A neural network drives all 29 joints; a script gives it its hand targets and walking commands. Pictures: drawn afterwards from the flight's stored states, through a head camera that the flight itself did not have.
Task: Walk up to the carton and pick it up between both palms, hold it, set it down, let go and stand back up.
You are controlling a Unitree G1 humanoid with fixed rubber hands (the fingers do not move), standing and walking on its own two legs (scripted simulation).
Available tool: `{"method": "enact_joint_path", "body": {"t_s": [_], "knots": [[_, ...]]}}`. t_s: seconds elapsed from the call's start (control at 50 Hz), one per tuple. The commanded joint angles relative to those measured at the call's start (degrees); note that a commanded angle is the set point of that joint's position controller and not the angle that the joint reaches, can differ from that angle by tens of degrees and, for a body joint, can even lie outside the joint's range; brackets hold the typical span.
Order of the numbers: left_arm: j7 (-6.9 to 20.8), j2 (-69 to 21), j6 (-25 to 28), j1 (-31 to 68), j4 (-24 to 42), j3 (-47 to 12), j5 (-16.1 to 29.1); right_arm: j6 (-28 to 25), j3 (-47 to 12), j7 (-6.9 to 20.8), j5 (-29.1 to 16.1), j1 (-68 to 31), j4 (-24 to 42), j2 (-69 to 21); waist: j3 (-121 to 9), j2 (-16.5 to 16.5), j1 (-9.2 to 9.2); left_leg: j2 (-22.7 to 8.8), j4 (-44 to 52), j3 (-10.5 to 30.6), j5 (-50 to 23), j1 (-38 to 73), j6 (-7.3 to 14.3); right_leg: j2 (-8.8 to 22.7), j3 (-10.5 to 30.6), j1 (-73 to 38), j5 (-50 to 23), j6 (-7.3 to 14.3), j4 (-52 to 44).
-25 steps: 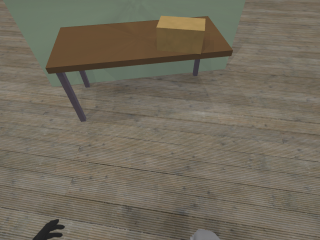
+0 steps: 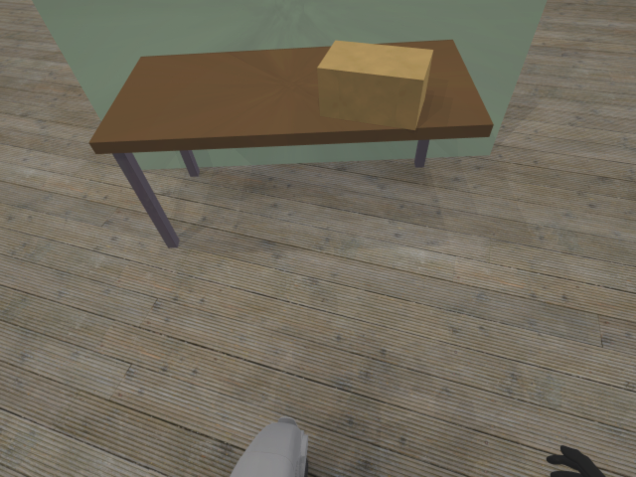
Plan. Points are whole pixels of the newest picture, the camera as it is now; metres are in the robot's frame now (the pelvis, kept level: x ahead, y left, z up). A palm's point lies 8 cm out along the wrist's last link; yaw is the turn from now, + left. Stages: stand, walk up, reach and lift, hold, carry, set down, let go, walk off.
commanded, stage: walk up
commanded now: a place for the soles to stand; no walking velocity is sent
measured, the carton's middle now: (374, 84) +1.15 -0.04 -0.14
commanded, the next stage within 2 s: none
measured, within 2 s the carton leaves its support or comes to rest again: neither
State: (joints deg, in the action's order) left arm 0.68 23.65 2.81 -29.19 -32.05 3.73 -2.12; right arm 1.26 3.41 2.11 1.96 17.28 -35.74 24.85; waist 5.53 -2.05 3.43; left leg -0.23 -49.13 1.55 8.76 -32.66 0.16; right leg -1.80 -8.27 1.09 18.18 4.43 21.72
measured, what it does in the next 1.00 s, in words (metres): walks ahead: left foot, then right foot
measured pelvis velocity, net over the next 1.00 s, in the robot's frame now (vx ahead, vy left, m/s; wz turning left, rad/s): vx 0.41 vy -0.12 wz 0.07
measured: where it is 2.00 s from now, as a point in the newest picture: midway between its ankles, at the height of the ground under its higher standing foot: (376, 314)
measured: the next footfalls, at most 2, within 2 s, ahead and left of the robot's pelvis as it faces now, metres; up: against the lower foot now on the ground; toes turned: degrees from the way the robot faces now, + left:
left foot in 0.20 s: +0.24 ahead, +0.10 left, +0.00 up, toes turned +4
right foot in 0.60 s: +0.44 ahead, -0.21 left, +0.00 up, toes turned -1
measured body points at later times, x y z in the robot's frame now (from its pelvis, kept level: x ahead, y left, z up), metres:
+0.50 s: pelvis +0.23 -0.05 -0.01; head +0.23 -0.04 +0.44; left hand +0.38 +0.27 -0.06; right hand +0.30 -0.39 -0.07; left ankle +0.20 +0.09 -0.74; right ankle +0.39 -0.21 -0.68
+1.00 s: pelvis +0.41 -0.12 +0.00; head +0.43 -0.12 +0.45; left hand +0.41 +0.22 -0.07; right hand +0.57 -0.42 -0.08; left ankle +0.53 +0.04 -0.69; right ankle +0.40 -0.21 -0.74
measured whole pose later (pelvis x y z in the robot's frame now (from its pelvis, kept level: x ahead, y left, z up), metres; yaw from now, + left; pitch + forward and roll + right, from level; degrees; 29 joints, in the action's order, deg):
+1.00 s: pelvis +0.41 -0.12 +0.00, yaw +4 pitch -3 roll +0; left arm 0.6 26.6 2.1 -30.3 -31.0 3.7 -1.7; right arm 1.5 2.6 2.3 1.3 18.9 -31.6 26.0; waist 5.3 -1.6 3.9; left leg -3.9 -47.0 0.4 10.8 -31.5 0.4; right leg -0.1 -6.0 5.9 15.6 2.3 24.7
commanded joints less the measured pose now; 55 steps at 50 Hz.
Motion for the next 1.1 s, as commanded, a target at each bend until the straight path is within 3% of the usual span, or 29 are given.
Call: {"method": "enact_joint_path", "body": {"t_s": [0.0, 0.08, 0.16, 0.18, 0.2, 0.22, 0.24, 0.26, 0.3, 0.32, 0.36, 0.4, 0.46, 0.5, 0.54, 0.56, 0.58, 0.6, 0.62, 0.64, 0.66, 0.68, 0.7, 0.72, 0.8, 0.84, 0.88, 0.96, 1.08], "knots": [[-0.68, 11.60, -0.10, -5.79, 4.81, 4.36, 0.06, -1.52, 1.60, -0.02, 0.35, -8.51, 9.65, 4.99, 0.44, 6.58, 2.99, -0.35, 11.82, -3.42, -2.08, -2.86, 0.70, 15.13, 7.57, -4.91, -24.85, -0.73, -4.74], [-1.28, 10.66, -1.05, -7.53, 3.85, 3.47, 0.30, -1.36, 2.00, -0.73, -0.35, -12.00, 11.31, 5.53, 5.09, 5.64, 4.25, 0.72, 13.71, -4.24, -1.51, -0.44, 2.16, 15.35, 8.98, -1.38, -26.41, -3.89, -3.86], [-1.08, 11.90, -1.29, -1.51, 6.05, 3.51, 1.10, -2.15, 2.40, -2.53, 0.96, 2.53, 6.92, 6.72, -3.31, 2.58, -5.23, 2.75, 19.32, -4.28, -0.04, 23.61, 6.89, 13.20, 4.56, 5.44, -43.95, -5.61, 16.18], [-1.04, 11.15, -1.28, 0.22, 7.24, 2.97, 1.47, -2.30, 4.33, -3.32, 1.18, 9.53, 6.24, 10.52, -9.83, 1.78, -10.19, -3.07, 17.90, 3.05, 2.20, 39.90, 11.69, 10.49, 2.53, 18.11, -33.70, -6.89, 30.41], [-0.88, 6.88, -1.22, -1.65, 8.99, 1.76, 1.27, -2.27, 5.30, -4.31, 1.87, 17.57, 5.86, 14.90, -22.23, -9.31, -13.55, -25.10, 19.97, 34.35, 2.91, 57.99, 21.62, 0.80, 3.80, 35.44, 8.94, -9.11, 57.88], [-1.19, 11.14, -1.93, -3.18, 10.15, 3.17, 0.89, -1.70, 5.90, -5.18, 0.49, 17.73, 8.11, 15.07, -24.57, -2.77, -13.67, -29.01, 22.41, 45.26, 8.05, 59.66, 25.70, 0.25, 14.71, 42.99, 20.09, -8.78, 64.20], [-1.33, 14.86, -2.34, 2.63, 11.16, 4.20, 0.57, -2.09, 6.08, -6.06, -0.50, 16.13, 8.38, 14.26, -19.53, -1.72, -14.50, -28.02, 24.22, 44.51, 15.60, 56.55, 25.44, 3.26, 21.36, 47.10, 18.60, -8.10, 67.51], [-0.93, 13.19, -2.07, 6.65, 11.77, 3.02, 0.78, -2.70, 5.57, -6.13, -0.49, 12.20, 9.29, 15.03, -11.67, 4.41, -13.38, -25.68, 26.05, 33.75, 12.70, 48.17, 22.41, 4.43, 19.24, 47.53, 13.91, -6.36, 63.90], [0.98, 8.91, -1.41, 5.73, 9.66, 2.51, 1.57, -3.26, 4.27, -5.19, 0.16, 7.91, 9.01, 13.77, -0.45, 9.99, -7.82, -18.77, 27.44, 20.03, -2.28, 31.98, 16.45, 4.42, 19.78, 40.26, 9.08, -5.04, 56.17], [1.47, 9.82, -1.85, 2.49, 9.28, 2.53, 1.54, -3.69, 3.66, -4.81, -1.27, 6.51, 8.72, 12.32, 1.85, 6.92, -5.09, -14.76, 28.49, 9.32, -7.25, 24.82, 13.05, 4.92, 15.47, 35.94, 5.72, -4.88, 48.66], [2.20, 6.84, -2.51, 1.19, 8.50, 2.89, 1.54, -4.82, 3.44, -3.30, -0.24, 2.52, 9.56, 13.11, 2.45, 1.74, -0.91, -9.64, 30.71, 2.42, -14.22, 14.97, 11.37, 3.57, 10.96, 26.38, -0.32, -4.78, 44.17], [3.10, 4.47, -3.40, 4.01, 9.69, 1.74, 1.29, -5.55, 3.35, -2.29, 0.06, -1.10, 10.16, 12.32, 7.97, -9.50, 0.03, -6.95, 32.91, -4.56, -6.62, 7.62, 10.26, 5.72, 7.24, 23.88, -8.79, -5.73, 31.85], [4.07, 6.63, -2.99, 7.82, 9.07, 3.08, 0.40, -6.47, 3.20, -1.80, -1.11, 0.66, 11.02, 12.93, 4.23, -13.25, -2.86, -9.60, 33.19, -1.50, 6.17, 6.13, 9.60, 7.45, 7.44, 14.56, -14.79, -5.32, 20.75], [4.24, 7.35, -2.68, 6.73, 8.04, 3.39, 0.45, -6.35, 3.78, -2.07, -1.59, 2.64, 12.06, 14.04, -0.58, -10.09, -3.13, -13.66, 31.32, 3.21, 11.67, 7.16, 9.23, 8.05, 8.73, 10.44, -19.87, -3.58, 18.03], [3.45, 10.22, -2.34, 9.23, 6.89, 3.69, 0.29, -4.98, 3.64, -1.71, -1.29, 4.01, 10.12, 14.32, -0.52, -1.96, -2.73, -11.46, 23.48, 0.41, 12.01, 11.65, 8.34, 4.74, 5.17, 9.64, -9.48, -3.22, 14.34], [2.57, 13.29, -1.98, 4.24, 6.04, 5.33, -0.11, -4.58, 3.44, -1.29, -1.11, 5.98, 10.18, 13.42, -4.39, -0.49, 0.07, -11.33, 15.49, 0.86, 4.99, 12.04, 7.78, 3.84, 6.22, 3.55, -6.20, -1.45, 14.73], [1.83, 14.98, -1.56, -1.19, 4.47, 6.12, 0.05, -4.24, 3.04, -1.31, -0.92, 8.49, 9.89, 11.54, -8.92, 7.44, 2.82, -7.36, 0.37, -1.92, 10.16, 7.61, 5.74, 4.87, 11.26, -4.91, 3.79, 0.39, 12.29], [0.56, 19.23, -0.81, -3.45, 5.98, 7.03, -0.97, -4.16, 0.55, -1.12, -0.90, 10.05, 11.49, 5.57, -11.57, 24.79, 3.80, 0.36, -17.88, -5.60, 28.11, -0.43, 2.58, 18.78, 30.72, -6.27, 13.17, 4.62, 4.21], [0.04, 18.26, -1.00, -1.94, 7.71, 6.17, -0.80, -3.31, 1.75, -1.65, -1.10, 8.36, 11.64, 8.88, -8.96, 16.62, 2.76, 2.98, -25.63, 1.81, 26.53, -5.35, 1.12, 23.04, 43.97, -2.93, 16.18, 9.59, -2.72], [-0.26, 16.99, -0.56, -0.67, 7.41, 5.68, 0.46, -2.79, 2.92, -2.42, -1.54, 6.97, 13.15, 11.21, -5.46, 15.58, 1.82, 0.49, -26.24, 6.18, 25.52, -6.67, 1.40, 26.77, 49.32, -0.11, 16.25, 12.34, -8.61], [-0.78, 15.14, -0.64, 1.11, 7.33, 5.39, 1.38, -2.78, 3.39, -2.47, -1.78, 6.77, 11.50, 13.10, -1.62, 8.54, 0.29, -2.98, -25.59, 5.26, 20.86, -5.69, 1.27, 22.97, 41.00, 2.94, 12.28, 9.88, -6.53], [-1.29, 14.70, -0.36, 1.58, 5.95, 4.72, 1.74, -2.92, 3.05, -2.21, -1.96, 6.50, 10.45, 12.16, 1.84, 5.72, -0.74, -3.54, -21.37, 6.07, 15.37, -4.44, 1.08, 19.70, 35.53, 6.88, -0.24, 3.17, -5.37], [-1.68, 15.51, -0.61, 2.49, 7.46, 4.83, 1.07, -2.71, 2.39, -1.84, -2.48, 9.64, 8.03, 10.43, -0.07, 4.20, -2.24, -4.31, -19.69, 4.97, 14.28, -2.42, 0.53, 17.48, 28.29, 6.02, -7.32, 1.17, -2.49], [-1.64, 15.39, -0.54, 3.48, 7.41, 4.49, 1.03, -2.12, 2.42, -1.67, -1.39, 9.83, 8.07, 9.91, -0.91, 5.94, -2.47, -3.37, -18.07, 2.52, 15.83, -1.34, 0.44, 17.59, 26.74, 8.64, -8.91, 5.07, -3.17], [-0.91, 13.04, 0.42, 4.78, 6.27, 3.70, 0.73, -1.05, 2.18, -0.54, -1.12, 8.01, 7.92, 9.87, 1.39, 8.78, -3.89, -2.76, -13.91, 1.46, 8.03, 0.48, -0.48, 15.39, 18.57, 14.25, -3.73, 4.23, -6.61], [-1.19, 13.16, 0.17, 1.52, 6.57, 3.89, 0.88, -0.85, 1.98, -0.52, -0.88, 5.77, 8.81, 9.64, 1.08, 6.14, -2.06, -3.95, -9.14, 1.49, 4.01, -3.43, -0.59, 14.38, 20.35, 8.79, 2.55, 2.37, -7.20], [-0.84, 13.91, 0.47, -0.50, 5.40, 3.58, 0.45, -1.00, 1.53, 0.07, -0.45, 1.17, 10.04, 7.89, 1.63, 11.75, 0.07, -5.19, -2.46, 1.50, 2.95, -7.53, -0.36, 16.82, 18.18, 3.61, -0.52, 3.82, -8.95], [-0.35, 13.11, 0.16, -4.22, 4.20, 3.89, 0.26, -1.57, 1.43, 0.00, -0.59, -4.66, 11.94, 7.15, -0.10, 8.52, 2.35, -4.41, 7.83, -1.28, 1.89, -2.43, 1.08, 15.55, 13.63, 1.59, -12.25, 2.95, -4.75], [0.73, 14.20, -1.36, 0.91, 4.19, 3.44, 0.47, -1.98, 2.41, -1.11, -1.00, -3.28, 12.28, 7.84, 1.42, 8.77, -0.98, 0.00, 18.19, -6.52, 3.00, 14.79, 2.29, 15.18, 10.01, 11.07, -4.58, 5.23, 1.36]]}}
